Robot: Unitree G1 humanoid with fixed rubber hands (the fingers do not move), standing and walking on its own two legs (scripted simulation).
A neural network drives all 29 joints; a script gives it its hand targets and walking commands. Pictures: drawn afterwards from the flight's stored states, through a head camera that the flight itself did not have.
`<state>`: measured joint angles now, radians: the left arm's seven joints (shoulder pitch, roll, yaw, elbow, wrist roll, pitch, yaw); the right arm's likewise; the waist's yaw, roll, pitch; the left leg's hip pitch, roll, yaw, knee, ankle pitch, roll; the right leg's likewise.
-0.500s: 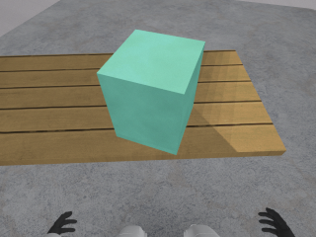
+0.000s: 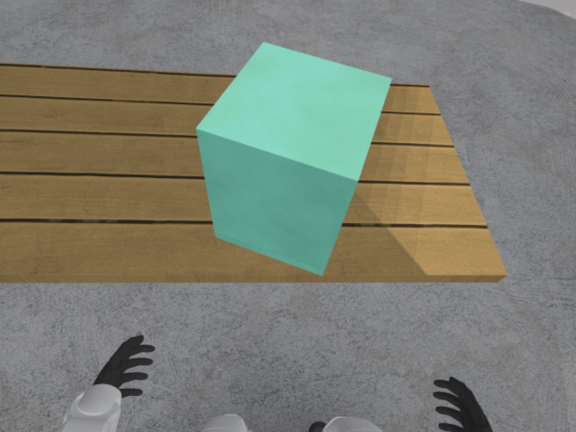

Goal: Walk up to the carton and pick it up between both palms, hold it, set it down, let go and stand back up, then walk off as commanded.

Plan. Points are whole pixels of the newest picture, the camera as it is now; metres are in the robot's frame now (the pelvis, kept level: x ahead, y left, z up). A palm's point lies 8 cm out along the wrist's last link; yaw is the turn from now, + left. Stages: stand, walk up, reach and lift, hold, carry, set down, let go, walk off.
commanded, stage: reach and lift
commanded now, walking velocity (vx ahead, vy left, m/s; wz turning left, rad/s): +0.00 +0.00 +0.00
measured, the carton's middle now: (294, 166) +0.49 +0.02 +0.04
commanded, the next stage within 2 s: none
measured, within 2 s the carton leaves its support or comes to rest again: neither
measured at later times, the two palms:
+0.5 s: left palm (115, 357) +0.21 +0.25 -0.03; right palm (465, 413) +0.15 -0.20 -0.02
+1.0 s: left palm (108, 320) +0.25 +0.26 -0.01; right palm (429, 372) +0.19 -0.14 +0.03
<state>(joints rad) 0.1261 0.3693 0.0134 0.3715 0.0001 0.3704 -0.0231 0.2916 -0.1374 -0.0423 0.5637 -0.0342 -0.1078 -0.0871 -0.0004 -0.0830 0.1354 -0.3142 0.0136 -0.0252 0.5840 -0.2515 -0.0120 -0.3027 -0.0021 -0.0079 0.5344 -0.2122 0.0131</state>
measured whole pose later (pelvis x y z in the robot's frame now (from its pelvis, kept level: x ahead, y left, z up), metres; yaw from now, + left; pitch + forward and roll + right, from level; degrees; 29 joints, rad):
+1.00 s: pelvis +0.05 +0.02 +0.01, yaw -2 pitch +1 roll -2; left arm 0.33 0.45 0.01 -0.02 -0.09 0.05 -0.15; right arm 0.57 -0.01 0.19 -0.10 0.11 -0.17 -0.29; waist 0.00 -0.08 0.14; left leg -0.23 0.01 0.01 0.46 -0.26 0.00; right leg -0.20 -0.01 0.01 0.35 -0.17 0.03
